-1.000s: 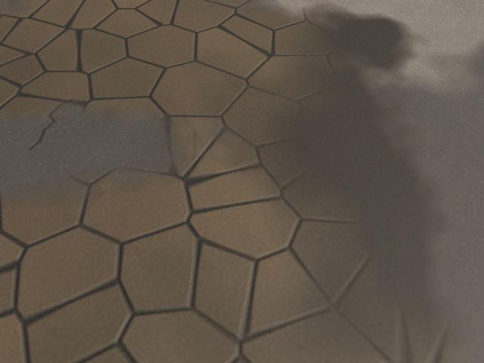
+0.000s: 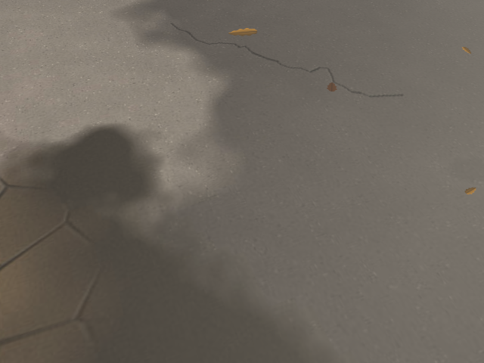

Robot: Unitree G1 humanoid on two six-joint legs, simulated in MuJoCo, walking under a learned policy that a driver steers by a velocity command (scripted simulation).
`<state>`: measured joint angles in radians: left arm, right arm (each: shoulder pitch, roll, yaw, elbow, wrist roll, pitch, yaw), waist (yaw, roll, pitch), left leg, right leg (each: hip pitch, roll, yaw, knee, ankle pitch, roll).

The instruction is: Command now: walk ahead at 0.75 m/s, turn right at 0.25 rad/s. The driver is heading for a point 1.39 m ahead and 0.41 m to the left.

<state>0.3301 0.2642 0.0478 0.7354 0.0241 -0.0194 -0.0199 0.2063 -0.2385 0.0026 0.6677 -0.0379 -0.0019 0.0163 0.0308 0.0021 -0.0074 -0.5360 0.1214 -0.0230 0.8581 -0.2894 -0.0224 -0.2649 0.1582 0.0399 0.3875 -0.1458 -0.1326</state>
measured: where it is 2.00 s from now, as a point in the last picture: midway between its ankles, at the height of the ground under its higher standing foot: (173, 115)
